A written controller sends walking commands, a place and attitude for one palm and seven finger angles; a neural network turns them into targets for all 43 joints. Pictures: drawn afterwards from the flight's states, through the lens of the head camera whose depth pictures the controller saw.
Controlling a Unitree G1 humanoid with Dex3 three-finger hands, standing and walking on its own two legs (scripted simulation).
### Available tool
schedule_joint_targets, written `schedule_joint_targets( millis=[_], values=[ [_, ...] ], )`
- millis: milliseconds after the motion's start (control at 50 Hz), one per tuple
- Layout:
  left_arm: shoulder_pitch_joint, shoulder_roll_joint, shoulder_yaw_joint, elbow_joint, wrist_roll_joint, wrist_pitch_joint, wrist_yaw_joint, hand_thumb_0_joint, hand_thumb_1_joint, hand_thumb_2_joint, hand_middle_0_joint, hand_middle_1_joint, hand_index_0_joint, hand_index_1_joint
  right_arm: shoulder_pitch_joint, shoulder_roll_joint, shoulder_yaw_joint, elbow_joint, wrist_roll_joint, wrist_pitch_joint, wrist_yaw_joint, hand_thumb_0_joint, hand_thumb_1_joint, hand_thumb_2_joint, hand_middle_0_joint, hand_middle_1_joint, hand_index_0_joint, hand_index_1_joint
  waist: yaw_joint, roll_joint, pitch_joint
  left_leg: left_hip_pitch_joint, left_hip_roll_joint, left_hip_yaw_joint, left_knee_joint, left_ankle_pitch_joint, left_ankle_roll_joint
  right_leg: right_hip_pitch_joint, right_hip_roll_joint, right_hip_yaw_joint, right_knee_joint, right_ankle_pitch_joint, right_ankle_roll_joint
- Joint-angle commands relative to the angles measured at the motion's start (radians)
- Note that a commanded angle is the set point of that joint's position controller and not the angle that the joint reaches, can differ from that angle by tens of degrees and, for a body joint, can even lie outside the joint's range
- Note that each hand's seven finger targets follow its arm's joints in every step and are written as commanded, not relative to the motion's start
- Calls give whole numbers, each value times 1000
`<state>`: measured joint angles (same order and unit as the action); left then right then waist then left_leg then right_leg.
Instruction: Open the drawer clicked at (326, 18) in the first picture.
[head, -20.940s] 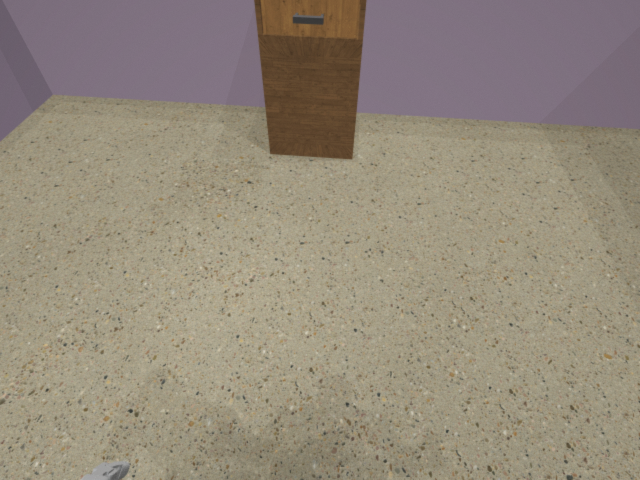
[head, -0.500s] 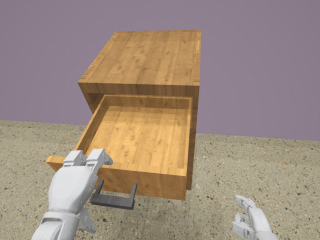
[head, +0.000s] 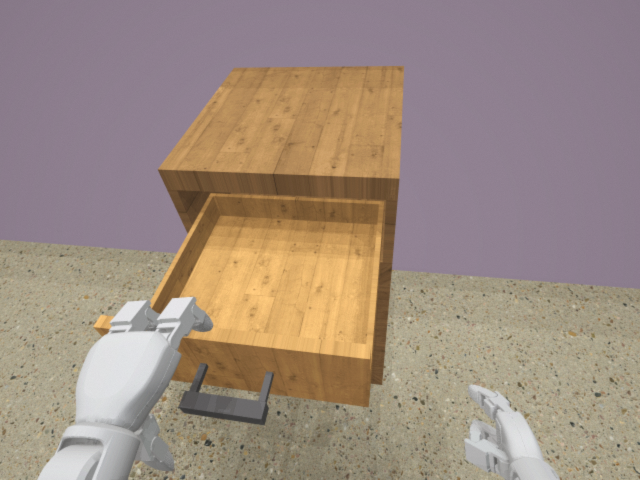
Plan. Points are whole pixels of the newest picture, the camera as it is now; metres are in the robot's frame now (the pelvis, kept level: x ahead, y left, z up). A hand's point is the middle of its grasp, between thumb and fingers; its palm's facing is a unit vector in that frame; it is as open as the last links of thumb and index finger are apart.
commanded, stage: draw the hand back to the body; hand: left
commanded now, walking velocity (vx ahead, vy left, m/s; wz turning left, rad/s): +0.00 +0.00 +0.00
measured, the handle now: (229, 391) +0.25 +0.18 -0.06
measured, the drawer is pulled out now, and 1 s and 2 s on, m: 0.30 0.30 0.30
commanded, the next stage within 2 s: step back with the hand held close in 1.48 s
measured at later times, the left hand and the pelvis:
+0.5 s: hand (113, 381) +0.18 +0.24 +0.11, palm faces +0.05 -0.12 -0.99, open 13.9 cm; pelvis +0.01 +0.01 +0.00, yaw +0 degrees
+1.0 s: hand (103, 335) +0.20 +0.23 +0.17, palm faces +0.37 -0.83 -0.41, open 11.2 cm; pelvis +0.03 +0.01 +0.02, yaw +2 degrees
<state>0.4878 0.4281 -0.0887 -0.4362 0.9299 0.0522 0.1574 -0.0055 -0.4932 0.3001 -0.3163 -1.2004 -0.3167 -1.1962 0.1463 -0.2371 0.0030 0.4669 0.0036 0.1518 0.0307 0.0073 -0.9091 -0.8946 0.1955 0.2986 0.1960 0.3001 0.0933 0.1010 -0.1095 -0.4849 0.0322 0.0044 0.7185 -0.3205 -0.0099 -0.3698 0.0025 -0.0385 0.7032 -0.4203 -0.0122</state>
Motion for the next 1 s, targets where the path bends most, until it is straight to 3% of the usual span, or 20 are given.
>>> schedule_joint_targets(
  millis=[0, 80, 140, 180, 260, 340, 420, 460, 480, 500, 520, 540, 560, 620, 640, 700, 760, 840, 880, 980],
  values=[
    [-72, 149, 135, -223, -19, -18, 41, 0, -500, 300, -300, -1200, -300, -1200, -150, -78, -30, -174, 0, -51, -4, 0, -900, -900, 200, 300, 200, 300, -8, -65, -104, 202, -31, 22, -65, 200, 45, -69, 11, -17, -147, 293, -8],
    [-70, 150, 135, -234, -40, -16, 24, 0, -500, 300, -300, -1200, -300, -1200, -152, -78, -26, -180, 11, -56, -10, 0, -900, -900, 200, 300, 200, 300, -18, -95, -84, 199, -24, 19, -77, 181, 45, -66, -2, -15, -154, 278, -2],
    [-35, 209, 202, -235, -48, -16, 21, 0, -500, 300, -300, -1200, -300, -1200, -164, -86, -22, -185, 13, -60, -19, 0, -900, -900, 200, 300, 200, 300, -3, -80, -73, 201, -21, 17, -80, 175, 41, -55, 0, -4, -165, 273, -6],
    [-38, 188, 181, -239, -52, -27, 12, 0, -500, 300, -300, -1200, -300, -1200, -148, -82, -21, -183, 11, -60, -20, 0, -900, -900, 200, 300, 200, 300, -11, -92, -74, 201, -23, 18, -84, 182, 44, -54, -6, -18, -163, 279, 0],
    [4, 232, 242, -265, -62, -41, 11, 0, -500, 300, -300, -1200, -300, -1200, -136, -90, -19, -187, 2, -56, -25, 0, -900, -900, 200, 300, 200, 300, 4, -73, -116, 220, -30, 19, -77, 214, 45, -39, 2, -21, -162, 314, -2],
    [60, 254, 294, -264, -93, -41, 14, 0, -500, 300, -300, -1200, -300, -1200, -152, -97, -26, -190, 16, -58, -28, 0, -900, -900, 200, 300, 200, 300, -2, -80, -73, 208, -17, 17, -73, 216, 38, -35, -1, -11, -166, 343, 1],
    [43, 247, 276, -289, -101, -56, -1, 0, -500, 300, -300, -1200, -300, -1200, -127, -99, -29, -195, 12, -51, -31, 0, -900, -900, 200, 300, 200, 300, -12, -67, -76, 224, -15, 18, -79, 223, 41, -50, -7, -29, -169, 315, 8],
    [65, 272, 302, -306, -104, -59, -3, 0, -500, 300, -300, -1200, -300, -1200, -123, -102, -21, -202, 5, -55, -35, 0, -900, -900, 200, 300, 200, 300, 6, -66, -116, 234, -24, 14, -82, 233, 46, -34, 0, -32, -167, 322, 4],
    [30, -165, 197, -250, -842, -84, -21, 0, -465, 315, -298, -1178, -298, -1178, -81, -9, -8, -218, 49, -147, -64, 0, -900, -900, 200, 300, 200, 300, -113, -127, -14, 352, 7, -16, -130, 175, 58, 37, -6, -49, -167, 274, -3],
    [30, -27, 275, -219, -848, -117, -9, 0, -430, 330, -295, -1155, -295, -1155, -60, -52, -7, -182, 39, -197, -86, 0, -900, -900, 200, 300, 200, 300, -74, -146, -11, 360, 13, -28, -148, 141, 52, 11, 0, -46, -182, 215, -2],
    [52, -6, 306, -290, -916, -131, 0, 0, -395, 345, -292, -1133, -292, -1133, -81, -49, -3, -178, 36, -216, -110, 0, -900, -900, 200, 300, 200, 300, -65, -157, -8, 335, 11, -33, -171, 149, 47, 53, -22, -49, -192, 215, 4],
    [42, 36, 354, -302, -936, -142, 12, 0, -360, 360, -290, -1110, -290, -1110, -104, -53, 2, -156, 32, -240, -126, 0, -900, -900, 200, 300, 200, 300, -53, -165, -2, 329, 9, -43, -185, 145, 42, 63, -21, -48, -201, 207, 4],
    [13, 22, 333, -342, -933, -163, 15, 0, -325, 375, -287, -1087, -287, -1087, -85, -56, 11, -154, 21, -258, -133, 0, -900, -900, 200, 300, 200, 300, -50, -137, -35, 337, -6, -35, -192, 171, 44, 83, -29, -43, -210, 237, 3],
    [28, 2, 316, -376, -951, -170, 18, 0, -220, 420, -280, -1020, -280, -1020, -82, -47, 15, -117, 17, -305, -133, 0, -900, -900, 200, 300, 200, 300, -52, -15, 10, 340, -5, -36, -215, 224, 33, 113, -42, -41, -231, 273, -4],
    [28, 36, 355, -348, -950, -166, 21, 0, -185, 435, -277, -997, -277, -997, -88, -51, 14, -92, 14, -311, -133, 0, -900, -900, 200, 300, 200, 300, -44, -16, 46, 327, -6, -41, -224, 220, 29, 115, -34, -39, -255, 268, -9],
    [38, 8, 353, -322, -960, -177, 6, 0, -80, 480, -270, -930, -270, -930, -82, -49, 16, -72, 9, -318, -121, 0, -900, -900, 200, 300, 200, 300, -45, 1, 71, 336, -10, -40, -239, 243, 24, 123, -25, -50, -275, 299, -11],
    [73, 6, 375, -310, -966, -178, -6, 0, 25, 525, -262, -863, -262, -863, -93, -47, 11, -59, 6, -323, -113, 0, -900, -900, 200, 300, 200, 300, -41, -3, 47, 359, -12, -36, -249, 300, 24, 160, -22, -52, -291, 356, -12],
    [82, 13, 403, -304, -983, -168, -20, 0, 165, 585, -252, -772, -252, -772, -126, -51, -3, -52, 11, -315, -108, 0, -900, -900, 200, 300, 200, 300, -40, -82, 23, 386, -5, -26, -255, 359, 25, 192, -21, -50, -310, 429, -2],
    [64, 13, 395, -332, -984, -169, -24, 0, 235, 615, -247, -728, -247, -728, -117, -54, -5, -56, 15, -310, -106, 0, -900, -900, 200, 300, 200, 300, -46, -43, 1, 406, -4, -23, -260, 372, 25, 201, -27, -49, -306, 436, 0],
    [58, 34, 433, -317, -987, -164, -17, 0, 410, 690, -235, -615, -235, -615, -119, -56, -10, -46, 17, -301, -113, 0, -900, -900, 200, 300, 200, 300, -44, -68, -5, 421, -7, -19, -268, 389, 27, 212, -28, -51, -314, 458, 3]
  ],
)
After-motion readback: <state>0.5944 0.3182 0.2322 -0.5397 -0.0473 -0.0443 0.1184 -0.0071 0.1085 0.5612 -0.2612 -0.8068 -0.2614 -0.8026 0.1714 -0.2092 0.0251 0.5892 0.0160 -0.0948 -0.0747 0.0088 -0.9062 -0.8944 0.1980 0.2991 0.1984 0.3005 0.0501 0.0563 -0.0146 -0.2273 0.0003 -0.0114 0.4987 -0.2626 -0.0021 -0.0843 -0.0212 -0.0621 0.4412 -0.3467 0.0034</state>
